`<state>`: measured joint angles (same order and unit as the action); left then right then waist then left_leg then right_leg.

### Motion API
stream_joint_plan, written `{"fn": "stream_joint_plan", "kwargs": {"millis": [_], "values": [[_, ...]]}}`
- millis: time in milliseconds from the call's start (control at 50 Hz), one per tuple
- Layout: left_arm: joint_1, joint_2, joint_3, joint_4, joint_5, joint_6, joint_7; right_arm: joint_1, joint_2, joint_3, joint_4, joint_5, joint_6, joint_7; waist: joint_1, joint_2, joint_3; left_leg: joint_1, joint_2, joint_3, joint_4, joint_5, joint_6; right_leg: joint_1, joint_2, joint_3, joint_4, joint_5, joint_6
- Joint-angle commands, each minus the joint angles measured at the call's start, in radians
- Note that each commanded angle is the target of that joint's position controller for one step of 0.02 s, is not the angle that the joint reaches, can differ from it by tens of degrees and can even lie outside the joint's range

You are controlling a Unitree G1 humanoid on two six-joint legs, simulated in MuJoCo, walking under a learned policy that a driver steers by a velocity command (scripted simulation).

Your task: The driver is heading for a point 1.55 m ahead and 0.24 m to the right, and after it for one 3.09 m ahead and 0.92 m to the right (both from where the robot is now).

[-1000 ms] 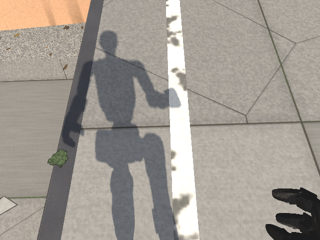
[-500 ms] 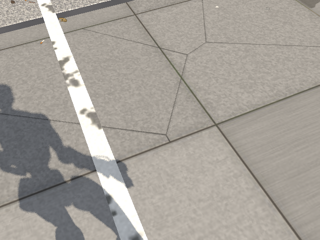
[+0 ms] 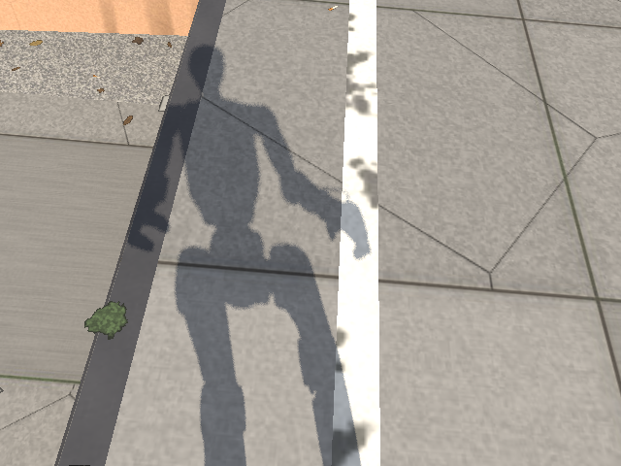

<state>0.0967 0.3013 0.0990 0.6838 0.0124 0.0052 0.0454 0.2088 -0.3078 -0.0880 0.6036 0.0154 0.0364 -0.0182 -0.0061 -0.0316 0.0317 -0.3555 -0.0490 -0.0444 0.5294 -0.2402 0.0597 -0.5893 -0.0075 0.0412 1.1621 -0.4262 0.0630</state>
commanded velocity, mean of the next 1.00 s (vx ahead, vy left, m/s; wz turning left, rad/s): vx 0.40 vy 0.00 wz -0.30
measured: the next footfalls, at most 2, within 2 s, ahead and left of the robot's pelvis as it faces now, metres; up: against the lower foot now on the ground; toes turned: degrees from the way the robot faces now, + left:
right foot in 0.28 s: +0.10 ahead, -0.14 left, +0.00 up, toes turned +11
right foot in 0.90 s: +0.31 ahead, -0.30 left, +0.00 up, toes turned -26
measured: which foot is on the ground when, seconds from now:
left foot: down 0.00-0.92, up 0.94-1.00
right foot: up 0.00-0.26, down 0.28-0.50, up 0.52-0.88, down 0.90-1.00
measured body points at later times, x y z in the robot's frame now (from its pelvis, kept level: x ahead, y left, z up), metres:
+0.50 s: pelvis +0.03 -0.03 +0.00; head +0.04 -0.04 +0.45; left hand +0.15 +0.25 -0.10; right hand +0.21 -0.28 -0.09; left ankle +0.00 +0.08 -0.73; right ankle +0.06 -0.15 -0.73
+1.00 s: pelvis +0.26 -0.21 -0.03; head +0.28 -0.23 +0.41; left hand +0.54 -0.04 -0.11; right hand +0.16 -0.47 -0.16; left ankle +0.13 +0.04 -0.61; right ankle +0.28 -0.28 -0.74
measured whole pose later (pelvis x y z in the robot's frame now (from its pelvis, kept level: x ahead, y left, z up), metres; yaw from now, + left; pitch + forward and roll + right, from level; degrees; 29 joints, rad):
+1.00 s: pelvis +0.26 -0.21 -0.03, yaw -23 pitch +2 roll +0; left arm 0.14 0.32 0.05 0.64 0.04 0.00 -0.04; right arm 0.40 -0.28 -0.04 0.79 -0.03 -0.06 0.01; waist -0.07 0.01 0.03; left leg -0.24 0.17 0.00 1.30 -0.35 -0.01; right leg -0.50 0.07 -0.09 0.80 -0.35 -0.11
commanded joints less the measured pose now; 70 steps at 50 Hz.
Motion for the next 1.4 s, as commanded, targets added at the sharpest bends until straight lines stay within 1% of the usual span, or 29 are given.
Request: {"fn": "stream_joint_plan", "kwargs": {"millis": [20, 180, 260, 280, 300, 340, 380, 440, 480, 520, 560, 600, 620, 700, 820, 880, 900, 920, 940, 960, 1000, 1040, 1140, 1220, 1280, 1340, 1360, 1380, 1400], "values": [[-0.037, 0.053, 0.013, -0.064, -0.005, -0.020, -0.005, -0.077, -0.156, -0.044, -0.102, -0.001, -0.006, -0.022, 0.021, 0.111, -0.165, 0.215, 0.219, -0.305, -0.153, 0.397, 0.162, -0.089, 0.025, 0.054, -0.090, 0.110, 0.003], [-0.022, 0.067, 0.001, -0.029, -0.020, -0.012, -0.028, -0.099, -0.138, -0.028, -0.108, -0.012, 0.012, -0.012, -0.018, 0.191, -0.165, 0.127, 0.209, -0.356, -0.098, 0.300, 0.147, 0.107, 0.014, 0.034, -0.342, 0.111, 0.011], [0.032, 0.000, -0.031, -0.017, -0.016, -0.026, -0.053, -0.121, -0.006, 0.034, -0.070, -0.027, -0.006, 0.010, 0.014, 0.177, -0.159, 0.070, 0.186, -0.300, -0.066, 0.260, 0.108, 0.350, -0.031, 0.000, -0.625, 0.234, -0.034], [0.014, 0.010, -0.033, -0.025, -0.006, -0.027, -0.058, -0.066, -0.004, 0.032, -0.045, -0.035, -0.016, 0.014, -0.005, 0.153, -0.136, 0.064, 0.140, -0.264, -0.067, 0.143, 0.068, 0.397, -0.029, 0.034, -0.710, 0.363, -0.052], [-0.027, 0.112, -0.014, -0.064, 0.003, -0.028, -0.057, -0.016, -0.042, 0.018, -0.039, -0.050, -0.022, 0.009, -0.062, 0.032, -0.096, 0.061, 0.056, -0.197, 0.017, -0.021, 0.017, 0.370, -0.105, 0.151, -0.720, 0.558, -0.090], [-0.065, 0.142, 0.001, -0.078, -0.010, -0.025, -0.054, -0.040, -0.075, 0.002, -0.046, -0.051, -0.022, -0.004, -0.080, -0.154, -0.051, 0.121, -0.011, -0.066, 0.055, -0.101, -0.063, 0.215, -0.181, 0.315, -0.807, 0.376, -0.223], [-0.022, 0.154, 0.012, -0.080, -0.020, -0.017, -0.045, -0.141, -0.069, -0.008, -0.074, -0.038, -0.016, -0.015, -0.027, -0.157, -0.049, 0.090, -0.021, -0.030, 0.101, -0.100, -0.064, 0.240, -0.172, 0.380, -0.815, 0.318, -0.232], [0.086, 0.153, 0.018, -0.064, -0.042, -0.003, -0.023, -0.089, -0.005, -0.006, -0.077, -0.014, -0.037, 0.011, -0.024, -0.170, -0.083, 0.109, -0.043, 0.001, 0.059, -0.240, -0.040, 0.232, -0.127, 0.447, -0.883, -0.358, -0.250], [-0.006, 0.135, 0.015, -0.110, -0.062, -0.004, -0.016, 0.047, -0.046, -0.027, -0.031, -0.009, -0.072, 0.018, -0.111, -0.115, -0.052, 0.365, 0.038, -0.074, -0.068, -0.280, 0.017, -0.048, -0.046, 0.359, -0.829, -0.357, -0.185], [-0.126, 0.019, -0.017, -0.193, -0.081, -0.024, -0.020, 0.199, -0.164, -0.066, 0.040, -0.020, -0.104, 0.016, -0.151, 0.234, -0.022, 0.577, 0.403, -0.556, -0.337, -0.518, 0.151, -0.398, 0.066, 0.089, -0.320, -0.070, -0.076], [-0.026, 0.070, -0.002, -0.159, -0.055, -0.040, -0.038, 0.079, -0.072, -0.034, 0.004, -0.018, -0.124, -0.002, -0.057, 0.130, -0.003, 0.486, 0.422, -0.504, -0.341, -0.463, 0.148, -0.420, -0.048, 0.111, -0.054, 0.040, -0.089], [0.020, 0.056, -0.009, -0.152, -0.049, -0.042, -0.052, 0.065, -0.065, -0.025, 0.012, -0.005, -0.130, -0.005, -0.040, 0.143, 0.008, 0.447, 0.389, -0.376, -0.364, -0.386, 0.116, -0.436, -0.088, 0.085, 0.051, 0.111, -0.074], [-0.060, 0.087, -0.003, -0.168, 0.070, -0.006, -0.103, 0.117, -0.097, -0.017, 0.043, -0.075, -0.122, 0.002, -0.063, 0.061, 0.015, 0.344, 0.357, -0.271, -0.410, -0.377, 0.098, -0.363, -0.054, 0.016, 0.077, 0.147, -0.068], [-0.072, 0.085, -0.007, -0.179, 0.030, 0.028, -0.160, 0.145, -0.123, -0.017, 0.084, -0.059, -0.138, 0.008, -0.053, 0.152, 0.067, 0.313, 0.332, -0.042, -0.451, -0.209, 0.047, -0.323, -0.084, 0.011, 0.009, 0.251, -0.056], [-0.233, 0.059, -0.041, -0.224, 0.029, 0.023, -0.172, 0.250, -0.157, -0.021, 0.152, -0.067, -0.124, 0.005, -0.106, 0.165, 0.130, 0.391, 0.349, 0.216, -0.437, -0.003, 0.009, -0.185, -0.080, -0.164, -0.298, 0.150, -0.152], [0.004, 0.101, -0.021, -0.161, 0.020, 0.010, -0.129, 0.260, -0.221, -0.025, 0.174, -0.058, -0.103, 0.009, 0.044, 0.171, -0.051, 0.381, 0.350, 0.316, 0.005, 0.949, 0.003, 0.226, 0.116, -0.285, -0.359, -0.014, -0.236], [0.261, 0.144, 0.007, -0.085, 0.021, 0.000, -0.111, 0.222, -0.244, -0.026, 0.154, -0.047, -0.099, 0.013, 0.180, 0.138, -0.189, 0.221, 0.334, 0.328, 0.321, 0.989, -0.018, 0.572, 0.160, -0.238, -0.432, 0.049, -0.268], [0.337, 0.250, 0.039, -0.045, 0.032, -0.003, -0.096, 0.266, -0.122, 0.009, 0.111, -0.050, -0.108, 0.026, 0.166, -0.078, -0.269, -0.167, 0.256, 0.302, 0.662, 0.301, -0.048, 0.908, -0.027, 0.102, -0.563, -0.159, -0.289], [0.362, 0.358, 0.054, -0.069, 0.007, -0.001, -0.081, 0.184, -0.047, 0.032, 0.022, -0.049, -0.129, 0.044, 0.145, -0.270, -0.379, -0.413, 0.104, 0.139, 0.931, -0.277, -0.081, 0.986, -0.278, 0.705, -0.858, -0.492, -0.348], [0.365, 0.326, 0.053, -0.067, 0.013, -0.003, -0.077, 0.020, -0.122, 0.019, -0.006, -0.048, -0.133, 0.039, 0.194, -0.089, -0.295, -0.514, 0.124, 0.009, 1.002, -0.142, -0.057, 0.930, -0.282, 0.712, -0.931, -0.367, -0.310], [0.302, 0.211, 0.020, -0.025, 0.038, -0.030, -0.057, 0.068, -0.086, 0.037, 0.047, -0.029, -0.133, 0.029, 0.088, 0.026, -0.094, -0.449, 0.204, 0.022, 0.923, -0.012, -0.033, 0.642, -0.264, 0.441, -0.866, 0.008, -0.268], [0.204, 0.129, -0.013, -0.021, 0.029, -0.061, -0.058, 0.182, -0.056, 0.044, 0.112, -0.041, -0.096, 0.047, -0.016, 0.001, -0.046, -0.286, 0.232, -0.017, 0.829, 0.038, -0.034, 0.418, -0.198, 0.253, -0.912, 0.071, -0.225], [0.268, 0.083, -0.030, 0.045, 0.009, -0.117, -0.074, 0.056, -0.025, 0.039, 0.132, -0.012, -0.053, 0.069, 0.003, -0.019, 0.115, -0.389, 0.142, -0.038, 0.621, 0.191, -0.011, 0.391, -0.123, -0.036, -1.049, 0.453, -0.085], [0.299, 0.038, -0.056, 0.083, 0.005, -0.132, -0.059, -0.070, -0.002, 0.058, 0.113, -0.014, -0.075, 0.085, 0.013, -0.010, 0.107, -0.376, 0.073, 0.138, 0.381, 0.340, 0.033, 0.520, -0.079, -0.226, -1.075, 0.922, -0.045], [0.282, 0.089, -0.053, 0.097, 0.002, -0.139, -0.028, -0.057, -0.011, 0.067, 0.119, -0.015, -0.073, 0.093, -0.030, -0.034, 0.035, -0.187, 0.004, 0.248, 0.212, 0.396, 0.069, 0.615, -0.109, -0.288, -1.011, 1.393, -0.019], [0.206, 0.177, -0.026, 0.084, 0.021, -0.103, 0.020, 0.236, -0.119, 0.030, 0.201, -0.021, -0.046, 0.077, -0.204, -0.090, -0.121, 0.125, -0.085, 0.263, 0.196, 0.269, 0.112, 0.689, -0.167, -0.281, -0.604, 1.784, 0.003], [0.106, 0.200, -0.017, 0.055, 0.032, -0.085, 0.025, 0.478, -0.169, 0.002, 0.270, -0.024, -0.039, 0.066, -0.330, -0.080, -0.177, 0.342, -0.056, 0.177, 0.164, 0.212, 0.173, 0.565, -0.173, -0.257, -0.281, 1.738, -0.004], [0.007, 0.185, -0.013, 0.045, 0.019, -0.069, 0.012, 0.623, -0.197, -0.024, 0.315, -0.006, -0.041, 0.049, -0.420, 0.065, -0.167, 0.512, 0.021, 0.060, 0.014, 0.248, 0.264, 0.364, -0.026, -0.279, 0.257, 1.007, -0.022], [-0.067, -0.014, -0.071, -0.015, 0.046, -0.089, -0.019, 0.513, -0.171, -0.016, 0.341, 0.000, -0.032, 0.037, -0.269, 0.306, -0.016, 0.546, 0.036, -0.070, 0.170, 0.303, 0.281, -0.076, 0.146, -0.181, 0.622, -0.064, -0.039]]}}
Keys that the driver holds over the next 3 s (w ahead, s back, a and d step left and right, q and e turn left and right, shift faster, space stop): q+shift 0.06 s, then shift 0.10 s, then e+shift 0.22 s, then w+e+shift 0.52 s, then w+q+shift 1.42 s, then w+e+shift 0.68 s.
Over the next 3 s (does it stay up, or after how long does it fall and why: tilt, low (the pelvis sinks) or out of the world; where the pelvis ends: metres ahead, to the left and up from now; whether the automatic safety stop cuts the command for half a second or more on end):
stays up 1.91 -0.05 0.00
